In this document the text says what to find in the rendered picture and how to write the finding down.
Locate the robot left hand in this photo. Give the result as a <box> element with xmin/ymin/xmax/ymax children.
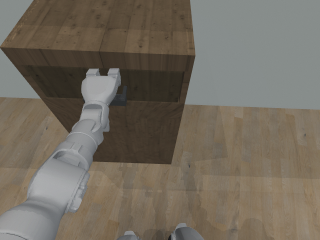
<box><xmin>81</xmin><ymin>68</ymin><xmax>121</xmax><ymax>132</ymax></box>

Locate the drawer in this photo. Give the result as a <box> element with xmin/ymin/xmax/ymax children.
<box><xmin>24</xmin><ymin>65</ymin><xmax>183</xmax><ymax>103</ymax></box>

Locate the robot right thigh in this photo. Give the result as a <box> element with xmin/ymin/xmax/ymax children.
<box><xmin>171</xmin><ymin>227</ymin><xmax>204</xmax><ymax>240</ymax></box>

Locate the handle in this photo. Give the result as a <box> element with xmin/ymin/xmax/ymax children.
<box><xmin>82</xmin><ymin>86</ymin><xmax>127</xmax><ymax>106</ymax></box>

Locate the left robot upper arm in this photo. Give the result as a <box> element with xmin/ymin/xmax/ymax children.
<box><xmin>0</xmin><ymin>158</ymin><xmax>90</xmax><ymax>240</ymax></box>

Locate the cabinet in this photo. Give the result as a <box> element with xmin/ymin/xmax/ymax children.
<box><xmin>0</xmin><ymin>0</ymin><xmax>196</xmax><ymax>165</ymax></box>

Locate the robot left forearm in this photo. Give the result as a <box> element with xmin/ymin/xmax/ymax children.
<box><xmin>27</xmin><ymin>100</ymin><xmax>110</xmax><ymax>199</ymax></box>

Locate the right robot shin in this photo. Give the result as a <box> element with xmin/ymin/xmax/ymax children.
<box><xmin>175</xmin><ymin>223</ymin><xmax>187</xmax><ymax>231</ymax></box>

